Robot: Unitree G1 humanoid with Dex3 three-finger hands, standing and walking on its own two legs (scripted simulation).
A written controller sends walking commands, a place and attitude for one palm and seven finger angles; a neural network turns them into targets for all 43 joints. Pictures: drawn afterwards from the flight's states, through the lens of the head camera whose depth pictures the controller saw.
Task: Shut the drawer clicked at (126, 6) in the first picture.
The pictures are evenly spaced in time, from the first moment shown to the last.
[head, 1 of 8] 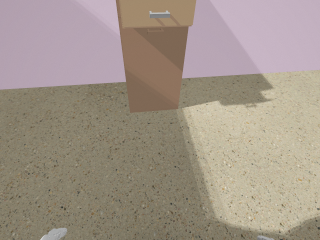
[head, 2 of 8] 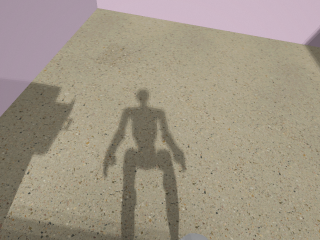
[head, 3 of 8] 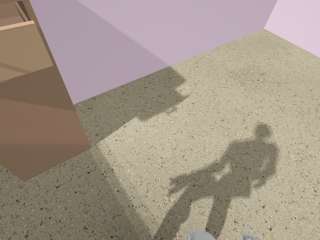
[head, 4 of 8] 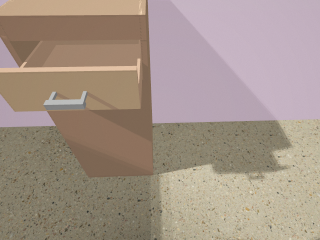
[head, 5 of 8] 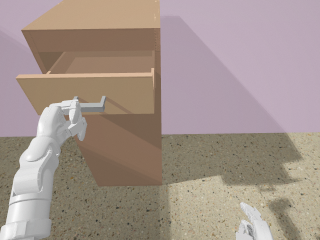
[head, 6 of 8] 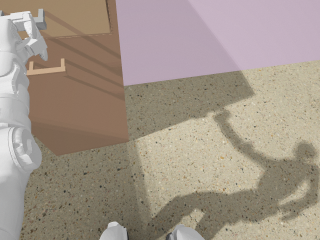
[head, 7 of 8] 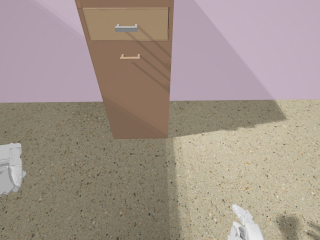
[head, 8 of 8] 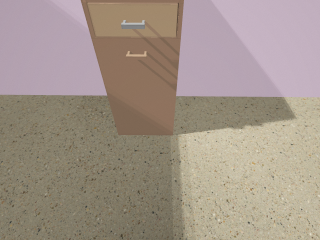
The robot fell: no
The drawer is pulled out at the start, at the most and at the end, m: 0.16 0.16 0.00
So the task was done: yes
